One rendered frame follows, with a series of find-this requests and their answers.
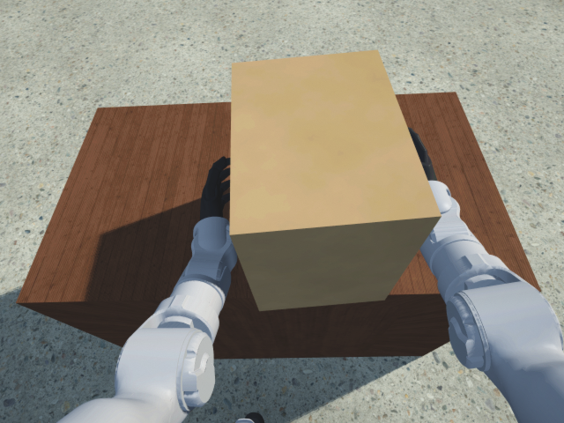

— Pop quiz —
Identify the right robot forearm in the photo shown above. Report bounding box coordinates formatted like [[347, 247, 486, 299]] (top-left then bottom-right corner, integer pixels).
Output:
[[419, 181, 563, 351]]

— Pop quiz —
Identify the carton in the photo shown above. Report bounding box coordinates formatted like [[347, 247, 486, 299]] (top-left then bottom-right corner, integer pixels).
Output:
[[229, 50, 441, 311]]

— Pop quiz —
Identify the pedestal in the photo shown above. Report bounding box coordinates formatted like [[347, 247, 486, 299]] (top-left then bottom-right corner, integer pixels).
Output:
[[16, 92, 541, 359]]

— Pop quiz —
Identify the robot right hand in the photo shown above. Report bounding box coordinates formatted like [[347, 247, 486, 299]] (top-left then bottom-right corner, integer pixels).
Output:
[[408, 127, 437, 181]]

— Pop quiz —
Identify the robot left hand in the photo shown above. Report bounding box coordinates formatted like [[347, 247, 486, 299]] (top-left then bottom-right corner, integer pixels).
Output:
[[200, 156, 231, 220]]

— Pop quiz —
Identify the robot left upper arm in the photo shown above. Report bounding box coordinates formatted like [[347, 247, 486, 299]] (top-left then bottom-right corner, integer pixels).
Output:
[[56, 328, 215, 423]]

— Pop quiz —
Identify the robot right upper arm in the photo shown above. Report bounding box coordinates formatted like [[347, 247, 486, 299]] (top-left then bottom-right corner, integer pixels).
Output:
[[446, 281, 564, 423]]

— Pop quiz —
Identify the left robot forearm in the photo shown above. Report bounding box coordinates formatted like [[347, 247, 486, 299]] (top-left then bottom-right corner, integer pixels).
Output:
[[115, 217, 237, 392]]

